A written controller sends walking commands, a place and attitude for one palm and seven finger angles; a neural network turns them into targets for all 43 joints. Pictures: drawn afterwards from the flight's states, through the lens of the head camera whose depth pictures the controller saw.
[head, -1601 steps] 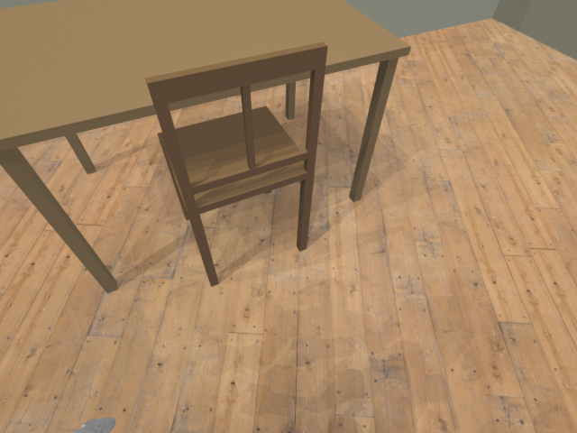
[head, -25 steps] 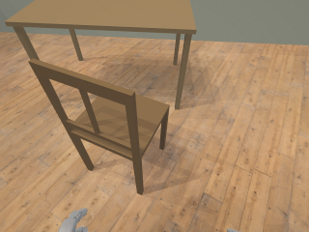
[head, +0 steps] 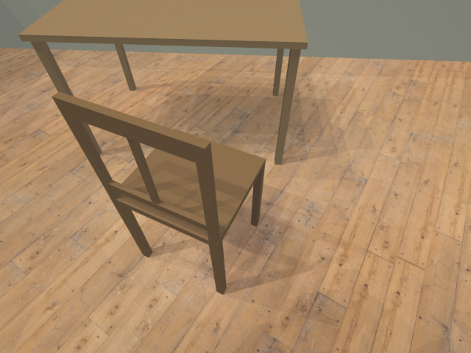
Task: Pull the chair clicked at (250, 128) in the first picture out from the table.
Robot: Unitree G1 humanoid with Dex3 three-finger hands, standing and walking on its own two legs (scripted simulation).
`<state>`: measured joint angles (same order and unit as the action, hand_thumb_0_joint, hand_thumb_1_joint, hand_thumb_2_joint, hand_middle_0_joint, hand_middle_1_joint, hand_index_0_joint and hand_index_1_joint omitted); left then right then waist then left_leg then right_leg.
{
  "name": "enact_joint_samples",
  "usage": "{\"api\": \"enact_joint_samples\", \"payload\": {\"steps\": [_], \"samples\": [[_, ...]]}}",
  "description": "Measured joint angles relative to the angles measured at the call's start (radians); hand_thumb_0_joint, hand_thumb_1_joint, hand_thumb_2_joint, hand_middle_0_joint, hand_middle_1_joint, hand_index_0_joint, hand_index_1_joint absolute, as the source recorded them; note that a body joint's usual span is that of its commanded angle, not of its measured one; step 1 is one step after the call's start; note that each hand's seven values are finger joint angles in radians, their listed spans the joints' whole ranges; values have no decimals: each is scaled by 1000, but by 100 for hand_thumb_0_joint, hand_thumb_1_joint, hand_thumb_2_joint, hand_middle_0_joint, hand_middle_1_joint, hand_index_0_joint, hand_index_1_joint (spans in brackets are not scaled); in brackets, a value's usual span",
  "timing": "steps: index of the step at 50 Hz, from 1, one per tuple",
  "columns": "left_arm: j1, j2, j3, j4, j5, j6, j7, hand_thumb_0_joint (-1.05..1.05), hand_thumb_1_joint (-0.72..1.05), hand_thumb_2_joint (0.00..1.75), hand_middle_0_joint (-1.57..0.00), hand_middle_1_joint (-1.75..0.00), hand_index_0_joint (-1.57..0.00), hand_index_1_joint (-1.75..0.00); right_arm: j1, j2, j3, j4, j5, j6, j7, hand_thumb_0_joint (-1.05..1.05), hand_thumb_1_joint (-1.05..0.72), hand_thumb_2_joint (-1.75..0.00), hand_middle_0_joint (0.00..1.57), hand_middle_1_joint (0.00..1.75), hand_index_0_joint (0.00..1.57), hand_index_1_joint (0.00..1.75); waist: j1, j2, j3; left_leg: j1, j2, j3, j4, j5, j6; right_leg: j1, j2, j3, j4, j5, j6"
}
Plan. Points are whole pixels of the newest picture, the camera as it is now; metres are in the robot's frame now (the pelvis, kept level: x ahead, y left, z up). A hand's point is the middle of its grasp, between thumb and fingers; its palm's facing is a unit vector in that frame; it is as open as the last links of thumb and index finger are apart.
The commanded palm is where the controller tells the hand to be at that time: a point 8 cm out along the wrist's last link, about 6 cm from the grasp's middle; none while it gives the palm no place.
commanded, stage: let the arm hang, fingers relaxed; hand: left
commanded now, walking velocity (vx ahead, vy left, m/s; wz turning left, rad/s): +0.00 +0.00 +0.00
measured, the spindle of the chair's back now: (145, 172) +0.55 +0.28 -0.10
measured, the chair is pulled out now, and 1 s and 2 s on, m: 0.57 0.57 0.57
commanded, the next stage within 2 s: look to check the result in 0.38 s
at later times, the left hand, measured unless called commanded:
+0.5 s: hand out of the picture +0.00 +0.15 -0.17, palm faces +0.05 -0.98 -0.18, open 7.4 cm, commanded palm none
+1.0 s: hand out of the picture +0.00 +0.15 -0.17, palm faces +0.04 -0.98 -0.17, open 7.4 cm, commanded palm none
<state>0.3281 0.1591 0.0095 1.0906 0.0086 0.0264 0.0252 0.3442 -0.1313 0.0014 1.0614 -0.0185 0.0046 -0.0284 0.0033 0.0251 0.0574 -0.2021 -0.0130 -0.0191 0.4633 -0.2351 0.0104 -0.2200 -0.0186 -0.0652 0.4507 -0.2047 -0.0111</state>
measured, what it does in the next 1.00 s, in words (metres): stands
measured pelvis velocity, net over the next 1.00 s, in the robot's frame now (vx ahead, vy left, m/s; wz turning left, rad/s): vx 0.01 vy -0.01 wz -0.01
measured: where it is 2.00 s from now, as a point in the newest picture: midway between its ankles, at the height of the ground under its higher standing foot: outside the picture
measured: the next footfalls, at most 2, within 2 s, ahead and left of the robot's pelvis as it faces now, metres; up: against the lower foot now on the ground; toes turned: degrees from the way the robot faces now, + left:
none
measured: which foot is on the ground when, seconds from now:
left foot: down 0.00-1.00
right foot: down 0.00-1.00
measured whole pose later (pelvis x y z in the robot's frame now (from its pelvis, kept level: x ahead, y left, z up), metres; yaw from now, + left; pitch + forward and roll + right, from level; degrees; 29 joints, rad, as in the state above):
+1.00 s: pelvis +0.01 -0.01 +0.00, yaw -1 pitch -2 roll +0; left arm 0.31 0.11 0.02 1.09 0.01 0.01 0.03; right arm 0.33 -0.10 -0.01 1.09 -0.02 -0.01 -0.04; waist 0.00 0.01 0.06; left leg -0.17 0.01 -0.01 0.45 -0.24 -0.01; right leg -0.20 0.00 -0.06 0.44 -0.21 -0.03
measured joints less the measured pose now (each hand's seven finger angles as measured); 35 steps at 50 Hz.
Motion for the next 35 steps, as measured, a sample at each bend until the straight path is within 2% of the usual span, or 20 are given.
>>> {"api": "enact_joint_samples", "payload": {"steps": [7,35], "samples": [[-23,-45,-4,-7,3,-8,1,0,91,90,-20,-30,-19,-30,-6,22,-2,5,-4,-3,0,1,-91,-90,20,30,20,30,-4,-4,-14,-3,5,4,2,-2,-4,-8,4,4,8,-3,-5],[-17,-45,6,0,-2,-17,6,0,91,90,-20,-30,-19,-30,9,26,-7,28,1,-9,-10,1,-91,-90,20,30,20,30,-9,-14,1,17,20,1,-11,-9,-20,10,20,1,-2,-12,-18]]}}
